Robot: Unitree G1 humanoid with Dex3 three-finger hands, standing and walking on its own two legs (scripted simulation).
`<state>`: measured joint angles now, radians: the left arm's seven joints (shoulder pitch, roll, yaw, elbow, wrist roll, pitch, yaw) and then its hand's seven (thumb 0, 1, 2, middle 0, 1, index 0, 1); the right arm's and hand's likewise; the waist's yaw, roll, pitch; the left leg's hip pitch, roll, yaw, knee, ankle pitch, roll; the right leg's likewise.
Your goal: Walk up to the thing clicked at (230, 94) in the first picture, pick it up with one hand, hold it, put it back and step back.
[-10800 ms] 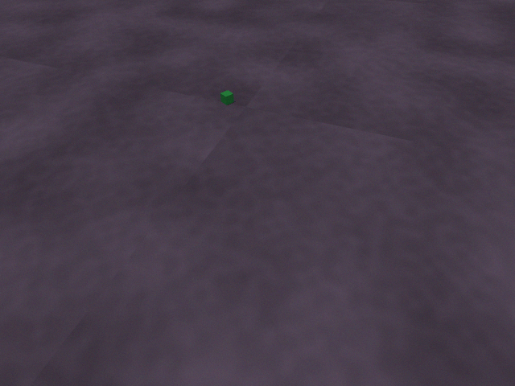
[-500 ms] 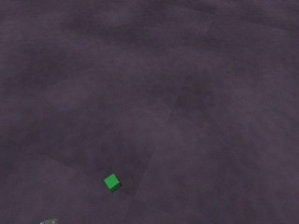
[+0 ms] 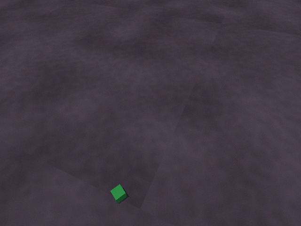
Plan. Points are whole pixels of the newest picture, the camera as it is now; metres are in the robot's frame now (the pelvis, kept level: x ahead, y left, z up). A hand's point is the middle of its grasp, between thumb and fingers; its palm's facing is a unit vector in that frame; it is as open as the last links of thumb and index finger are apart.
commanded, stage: walk up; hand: left
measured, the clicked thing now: (118, 193) +0.46 +0.24 -0.73
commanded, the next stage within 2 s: none
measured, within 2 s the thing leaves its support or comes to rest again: neither
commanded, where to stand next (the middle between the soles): +0.02 +0.00 m, yaw +1 degrees
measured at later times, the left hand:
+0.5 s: hand out of the picture +0.13 +0.23 -0.13, palm faces -0.01 -0.93 -0.36, open 7.4 cm
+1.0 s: hand out of the picture +0.12 +0.24 -0.14, palm faces +0.01 -0.94 -0.35, open 7.4 cm
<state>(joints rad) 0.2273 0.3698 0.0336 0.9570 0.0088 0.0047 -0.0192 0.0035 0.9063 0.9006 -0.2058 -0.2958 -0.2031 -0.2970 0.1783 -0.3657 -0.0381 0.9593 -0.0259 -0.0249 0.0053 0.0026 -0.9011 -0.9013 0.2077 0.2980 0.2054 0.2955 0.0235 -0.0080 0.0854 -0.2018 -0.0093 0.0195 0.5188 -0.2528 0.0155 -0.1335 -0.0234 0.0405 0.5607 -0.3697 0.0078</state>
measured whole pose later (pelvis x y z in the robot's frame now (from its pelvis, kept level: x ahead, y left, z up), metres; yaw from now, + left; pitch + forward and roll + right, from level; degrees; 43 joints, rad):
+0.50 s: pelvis +0.03 -0.02 +0.01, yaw +0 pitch -2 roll +0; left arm 0.11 0.35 0.01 1.02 0.00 -0.02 0.00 0.00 0.91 0.90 -0.21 -0.30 -0.20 -0.30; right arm 0.18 -0.36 -0.01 1.03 0.00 0.01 0.02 0.00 -0.90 -0.90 0.21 0.30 0.20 0.30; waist 0.00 0.02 0.07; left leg -0.12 0.01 -0.02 0.44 -0.28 -0.02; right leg -0.19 -0.03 -0.02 0.47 -0.24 0.01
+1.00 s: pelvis +0.03 -0.02 +0.01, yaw +1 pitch -3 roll +0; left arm 0.06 0.35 0.01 1.13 0.01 -0.01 0.00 0.00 0.91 0.90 -0.20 -0.30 -0.20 -0.30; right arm 0.11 -0.35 -0.01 1.11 -0.01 0.00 0.01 0.00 -0.90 -0.90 0.21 0.30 0.20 0.30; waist 0.00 0.00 0.06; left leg -0.07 0.01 -0.03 0.33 -0.22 -0.01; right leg -0.13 -0.03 -0.03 0.35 -0.18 0.02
